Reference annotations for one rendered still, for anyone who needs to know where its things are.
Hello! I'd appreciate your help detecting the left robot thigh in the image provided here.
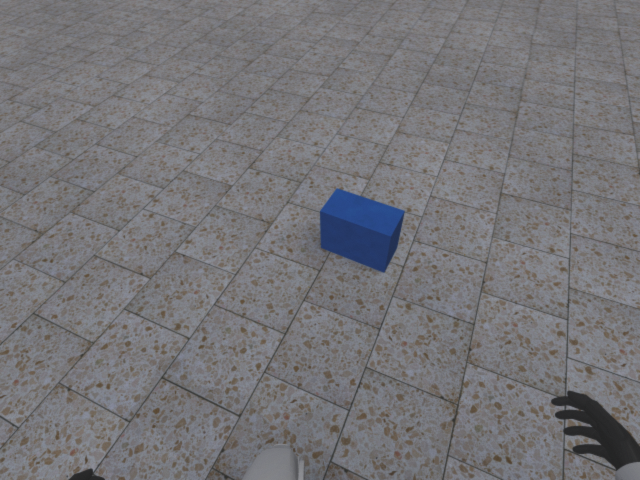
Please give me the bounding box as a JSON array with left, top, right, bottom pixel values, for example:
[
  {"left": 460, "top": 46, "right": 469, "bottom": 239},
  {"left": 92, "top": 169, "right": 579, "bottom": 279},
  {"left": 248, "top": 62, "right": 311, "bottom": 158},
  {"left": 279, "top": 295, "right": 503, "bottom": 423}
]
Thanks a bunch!
[{"left": 242, "top": 448, "right": 305, "bottom": 480}]

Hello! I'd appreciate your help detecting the right robot hand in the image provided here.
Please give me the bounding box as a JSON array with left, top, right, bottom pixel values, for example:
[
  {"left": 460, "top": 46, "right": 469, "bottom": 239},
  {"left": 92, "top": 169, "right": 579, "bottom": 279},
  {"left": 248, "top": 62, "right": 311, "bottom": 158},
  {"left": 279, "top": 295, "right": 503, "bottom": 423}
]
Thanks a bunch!
[{"left": 551, "top": 391, "right": 640, "bottom": 470}]

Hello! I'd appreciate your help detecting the carton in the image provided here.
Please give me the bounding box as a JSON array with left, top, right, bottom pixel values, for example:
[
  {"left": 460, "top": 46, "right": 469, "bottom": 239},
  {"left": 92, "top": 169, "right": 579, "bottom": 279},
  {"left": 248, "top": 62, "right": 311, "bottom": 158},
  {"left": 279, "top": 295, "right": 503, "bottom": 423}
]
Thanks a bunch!
[{"left": 320, "top": 188, "right": 405, "bottom": 273}]

